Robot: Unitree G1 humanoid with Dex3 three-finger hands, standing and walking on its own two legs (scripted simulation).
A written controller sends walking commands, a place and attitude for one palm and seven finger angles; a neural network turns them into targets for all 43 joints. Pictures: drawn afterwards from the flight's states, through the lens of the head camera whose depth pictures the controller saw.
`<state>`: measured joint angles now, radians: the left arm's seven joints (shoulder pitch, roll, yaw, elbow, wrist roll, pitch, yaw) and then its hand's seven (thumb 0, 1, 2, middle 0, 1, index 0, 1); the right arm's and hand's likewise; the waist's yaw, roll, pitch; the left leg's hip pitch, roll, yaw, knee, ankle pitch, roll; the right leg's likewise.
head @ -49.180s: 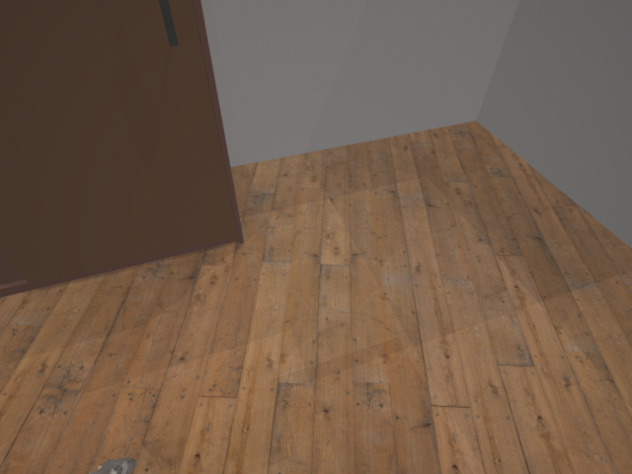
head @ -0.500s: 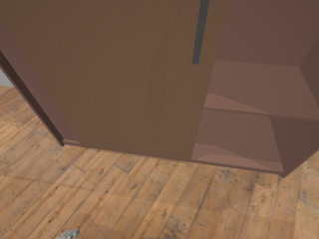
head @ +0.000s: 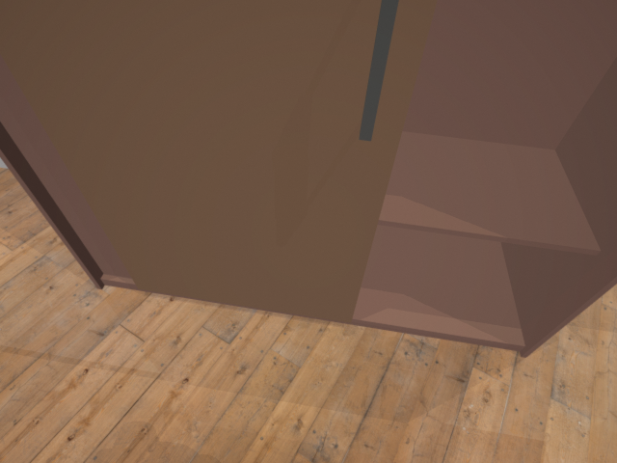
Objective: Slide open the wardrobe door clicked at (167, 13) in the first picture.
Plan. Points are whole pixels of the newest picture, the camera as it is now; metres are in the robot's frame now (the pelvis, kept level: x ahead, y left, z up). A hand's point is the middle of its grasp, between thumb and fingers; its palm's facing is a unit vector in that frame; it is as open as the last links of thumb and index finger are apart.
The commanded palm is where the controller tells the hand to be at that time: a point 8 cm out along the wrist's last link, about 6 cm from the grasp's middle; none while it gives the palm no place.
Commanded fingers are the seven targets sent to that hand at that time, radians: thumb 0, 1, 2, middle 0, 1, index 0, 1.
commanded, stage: let the arm hang, fingers relaxed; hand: right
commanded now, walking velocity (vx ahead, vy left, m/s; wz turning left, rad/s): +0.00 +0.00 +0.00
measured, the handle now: (382, 38) +0.65 -0.07 +0.24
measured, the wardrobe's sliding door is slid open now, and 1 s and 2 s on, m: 0.60 0.60 0.60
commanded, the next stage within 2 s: look to check the result in 0.28 s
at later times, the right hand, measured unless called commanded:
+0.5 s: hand out of the picture +0.05 -0.19 -0.17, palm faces +0.00 +0.98 -0.21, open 7.4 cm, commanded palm none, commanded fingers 0.00 -0.90 -0.90 0.20 0.30 0.20 0.30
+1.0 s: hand out of the picture +0.07 -0.20 -0.17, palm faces +0.00 +0.97 -0.25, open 7.4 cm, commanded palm none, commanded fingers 0.00 -0.90 -0.90 0.20 0.30 0.20 0.30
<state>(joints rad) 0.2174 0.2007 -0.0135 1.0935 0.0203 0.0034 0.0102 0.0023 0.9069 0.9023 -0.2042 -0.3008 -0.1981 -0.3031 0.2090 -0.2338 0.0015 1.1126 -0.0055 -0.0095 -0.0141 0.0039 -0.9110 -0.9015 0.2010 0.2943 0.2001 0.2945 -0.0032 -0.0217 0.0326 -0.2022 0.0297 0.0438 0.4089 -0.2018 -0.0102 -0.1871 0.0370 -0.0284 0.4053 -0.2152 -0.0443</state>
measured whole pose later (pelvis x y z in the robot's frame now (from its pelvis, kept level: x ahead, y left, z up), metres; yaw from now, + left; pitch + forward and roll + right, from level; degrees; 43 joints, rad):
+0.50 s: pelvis +0.02 +0.00 +0.00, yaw +0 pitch -1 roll +0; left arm 0.20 0.20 -0.01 1.13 0.02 -0.01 0.02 0.00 0.91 0.90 -0.20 -0.30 -0.20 -0.30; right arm 0.20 -0.20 0.00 1.13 -0.01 -0.01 -0.01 0.00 -0.91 -0.90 0.20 0.29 0.20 0.29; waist 0.00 0.00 0.05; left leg -0.15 0.03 0.04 0.37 -0.21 -0.01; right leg -0.13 0.04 -0.03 0.36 -0.22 -0.04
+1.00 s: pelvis +0.02 +0.01 +0.00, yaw +0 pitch -1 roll +0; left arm 0.15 0.25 -0.01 1.13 0.02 -0.01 0.02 0.00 0.91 0.90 -0.20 -0.30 -0.20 -0.30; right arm 0.15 -0.24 0.00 1.13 -0.01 -0.02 -0.01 0.00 -0.91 -0.90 0.20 0.29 0.20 0.29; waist 0.00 0.00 0.05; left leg -0.12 0.03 0.05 0.35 -0.21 -0.01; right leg -0.10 0.03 -0.02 0.33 -0.21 -0.04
